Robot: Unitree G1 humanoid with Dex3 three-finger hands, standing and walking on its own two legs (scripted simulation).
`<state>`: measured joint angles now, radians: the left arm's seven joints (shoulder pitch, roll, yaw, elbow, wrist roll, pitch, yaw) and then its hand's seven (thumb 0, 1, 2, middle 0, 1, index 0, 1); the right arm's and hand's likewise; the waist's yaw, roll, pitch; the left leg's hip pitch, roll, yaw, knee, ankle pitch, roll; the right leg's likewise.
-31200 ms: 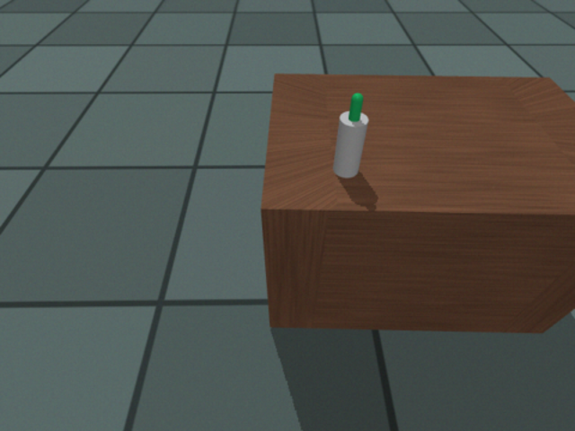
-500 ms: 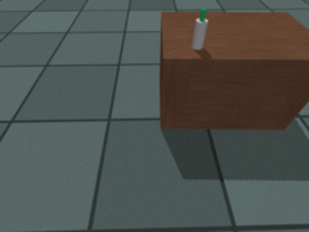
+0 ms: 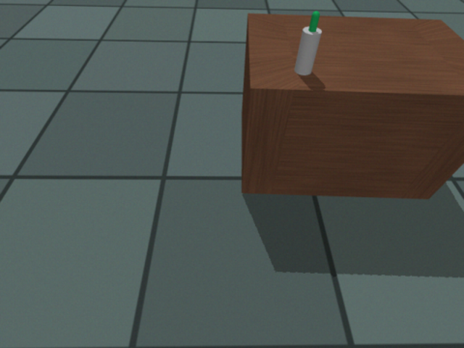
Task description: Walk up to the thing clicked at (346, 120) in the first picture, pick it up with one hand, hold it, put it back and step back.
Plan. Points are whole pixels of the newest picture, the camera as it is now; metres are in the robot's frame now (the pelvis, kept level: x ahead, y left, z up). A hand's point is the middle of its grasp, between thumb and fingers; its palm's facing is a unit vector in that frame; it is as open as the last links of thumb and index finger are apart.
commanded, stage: step back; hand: right
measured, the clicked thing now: (309, 43) +1.10 -0.28 -0.01
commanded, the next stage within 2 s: stand in 0.26 s
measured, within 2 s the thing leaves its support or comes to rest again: neither
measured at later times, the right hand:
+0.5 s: hand out of the picture +0.14 -0.26 -0.14, palm faces +0.00 +0.94 -0.34, open 7.4 cm
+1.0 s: hand out of the picture +0.09 -0.26 -0.14, palm faces +0.00 +0.94 -0.33, open 7.4 cm
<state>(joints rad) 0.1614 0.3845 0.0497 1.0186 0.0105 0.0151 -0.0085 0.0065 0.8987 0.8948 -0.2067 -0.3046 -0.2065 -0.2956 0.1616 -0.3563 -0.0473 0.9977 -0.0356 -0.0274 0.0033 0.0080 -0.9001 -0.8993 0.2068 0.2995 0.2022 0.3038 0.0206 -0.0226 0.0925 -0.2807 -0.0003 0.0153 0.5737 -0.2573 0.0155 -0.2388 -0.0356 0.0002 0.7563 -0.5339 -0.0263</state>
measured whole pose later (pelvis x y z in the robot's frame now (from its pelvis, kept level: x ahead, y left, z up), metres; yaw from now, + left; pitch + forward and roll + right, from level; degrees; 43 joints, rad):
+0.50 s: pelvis +0.03 -0.01 +0.02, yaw -1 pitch -2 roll +0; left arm 0.06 0.34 0.01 1.11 0.00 -0.02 -0.01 0.00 0.90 0.89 -0.21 -0.30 -0.21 -0.30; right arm 0.04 -0.34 0.00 1.10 -0.01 -0.01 0.00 0.01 -0.90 -0.90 0.21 0.30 0.20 0.30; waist 0.00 0.00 0.07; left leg -0.14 0.02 0.02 0.38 -0.20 -0.02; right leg -0.07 -0.03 -0.01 0.36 -0.26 0.02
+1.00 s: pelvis +0.02 -0.01 +0.02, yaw -1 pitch -2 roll +0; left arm 0.10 0.35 0.01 1.15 0.01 -0.01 -0.01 0.01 0.90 0.89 -0.21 -0.30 -0.21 -0.30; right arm 0.09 -0.34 0.00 1.15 -0.01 -0.01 0.01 0.01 -0.90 -0.90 0.21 0.30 0.20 0.30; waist -0.01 0.00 0.06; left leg -0.12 0.03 0.03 0.31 -0.15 -0.02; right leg -0.06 -0.03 -0.01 0.30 -0.21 0.02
